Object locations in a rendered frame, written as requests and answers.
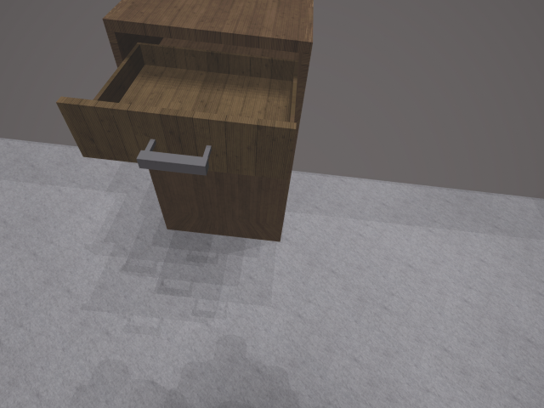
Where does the drawer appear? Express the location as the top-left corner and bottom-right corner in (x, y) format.
(56, 42), (298, 180)

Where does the cabinet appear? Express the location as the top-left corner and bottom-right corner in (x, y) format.
(103, 0), (314, 241)

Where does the handle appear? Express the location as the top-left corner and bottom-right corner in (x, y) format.
(137, 139), (212, 176)

